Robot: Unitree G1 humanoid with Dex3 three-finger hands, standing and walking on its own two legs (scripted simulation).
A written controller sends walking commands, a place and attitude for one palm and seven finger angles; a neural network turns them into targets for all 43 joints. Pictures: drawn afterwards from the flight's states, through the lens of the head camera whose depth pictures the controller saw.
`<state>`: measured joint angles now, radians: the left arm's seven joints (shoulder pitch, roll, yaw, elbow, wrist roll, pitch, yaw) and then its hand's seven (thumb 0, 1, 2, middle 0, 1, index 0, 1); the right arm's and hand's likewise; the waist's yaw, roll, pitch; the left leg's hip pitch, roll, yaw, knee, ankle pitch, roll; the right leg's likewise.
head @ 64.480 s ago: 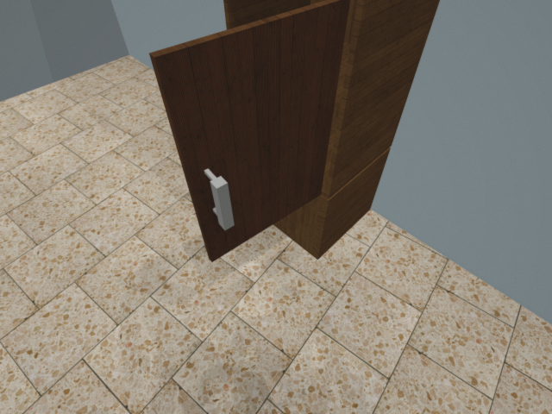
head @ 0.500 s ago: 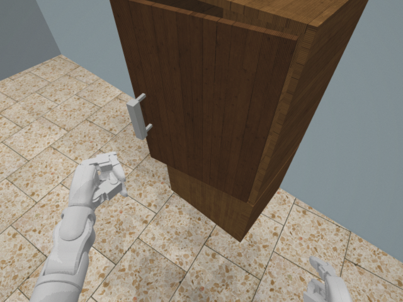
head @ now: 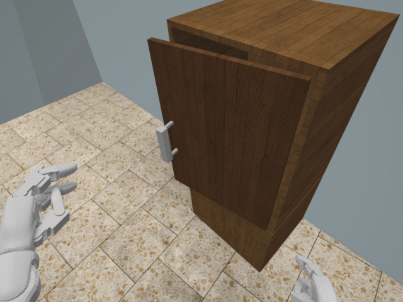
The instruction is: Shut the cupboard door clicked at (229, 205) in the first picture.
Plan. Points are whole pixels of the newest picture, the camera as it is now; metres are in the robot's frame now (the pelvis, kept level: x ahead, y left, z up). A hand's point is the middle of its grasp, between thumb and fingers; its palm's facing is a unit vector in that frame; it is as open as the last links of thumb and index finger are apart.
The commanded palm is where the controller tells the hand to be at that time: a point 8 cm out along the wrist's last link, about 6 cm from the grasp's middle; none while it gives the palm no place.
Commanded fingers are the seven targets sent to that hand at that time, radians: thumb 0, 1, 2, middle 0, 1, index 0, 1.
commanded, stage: draw the hand back to the body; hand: left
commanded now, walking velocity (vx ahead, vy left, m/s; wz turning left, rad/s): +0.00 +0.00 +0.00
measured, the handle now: (169, 141) +0.62 +0.20 -0.08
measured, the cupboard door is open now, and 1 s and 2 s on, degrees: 10 10 10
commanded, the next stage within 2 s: step back with the hand held close in 0.46 s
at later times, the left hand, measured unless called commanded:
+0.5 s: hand (46, 226) +0.17 +0.25 +0.16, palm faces +0.45 -0.80 -0.39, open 7.4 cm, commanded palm +0.13 +0.29 +0.17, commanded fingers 0.00 0.90 0.90 -0.20 -0.30 -0.20 -0.30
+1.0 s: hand (31, 225) +0.17 +0.28 +0.16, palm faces +0.37 -0.78 -0.51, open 7.4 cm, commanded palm +0.11 +0.31 +0.17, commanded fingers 0.00 0.90 0.90 -0.20 -0.30 -0.20 -0.30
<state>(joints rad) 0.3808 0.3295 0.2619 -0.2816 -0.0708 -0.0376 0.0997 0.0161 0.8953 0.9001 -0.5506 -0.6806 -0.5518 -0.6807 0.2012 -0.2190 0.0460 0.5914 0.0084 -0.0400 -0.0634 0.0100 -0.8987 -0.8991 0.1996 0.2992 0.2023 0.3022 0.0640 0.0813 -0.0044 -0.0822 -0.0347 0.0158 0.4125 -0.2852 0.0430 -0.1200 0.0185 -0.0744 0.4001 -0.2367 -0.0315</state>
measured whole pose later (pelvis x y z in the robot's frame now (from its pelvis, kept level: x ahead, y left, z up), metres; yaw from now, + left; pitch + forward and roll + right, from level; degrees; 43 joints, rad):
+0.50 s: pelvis -0.02 -0.01 +0.00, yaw -1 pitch -4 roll +0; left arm 0.46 0.34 0.34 -0.36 -0.07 -0.10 0.11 0.02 0.89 0.90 -0.22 -0.31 -0.22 -0.31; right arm 0.20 -0.22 0.02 0.64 0.01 -0.11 -0.08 0.01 -0.90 -0.90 0.20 0.30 0.20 0.30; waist 0.06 0.07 0.00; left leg -0.07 -0.02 0.03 0.42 -0.27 0.03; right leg -0.11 0.03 -0.07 0.41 -0.22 -0.05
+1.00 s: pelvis -0.04 +0.02 -0.01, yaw -2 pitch +1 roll +0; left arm 0.54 0.43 0.42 -0.43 -0.07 -0.16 0.13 0.01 0.89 0.90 -0.21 -0.31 -0.21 -0.31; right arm 0.20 -0.25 -0.02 0.56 0.02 0.02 -0.09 0.01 -0.90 -0.90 0.20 0.30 0.20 0.30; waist 0.00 0.04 -0.01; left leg -0.27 -0.05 0.07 0.52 -0.28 0.07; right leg -0.33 0.00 -0.03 0.53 -0.22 -0.01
